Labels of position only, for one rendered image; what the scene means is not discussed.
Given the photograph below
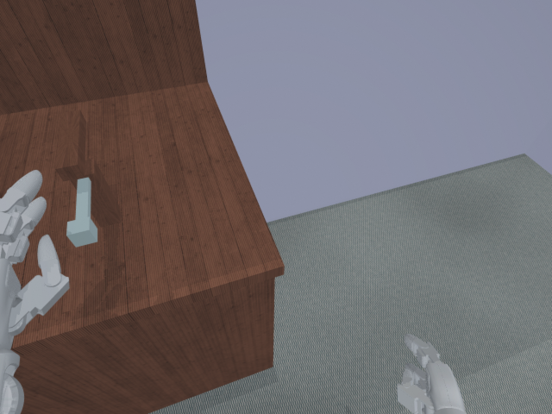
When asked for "counter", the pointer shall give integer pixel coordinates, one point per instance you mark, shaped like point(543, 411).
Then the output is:
point(176, 297)

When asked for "left robot hand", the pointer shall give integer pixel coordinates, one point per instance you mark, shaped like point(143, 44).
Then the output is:
point(18, 217)

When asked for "robot left forearm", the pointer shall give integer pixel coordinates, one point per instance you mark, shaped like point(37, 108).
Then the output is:
point(11, 392)

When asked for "right robot hand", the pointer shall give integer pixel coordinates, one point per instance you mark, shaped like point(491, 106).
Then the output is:
point(434, 389)

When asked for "tap lever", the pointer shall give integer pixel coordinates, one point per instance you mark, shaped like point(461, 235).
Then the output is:
point(82, 230)

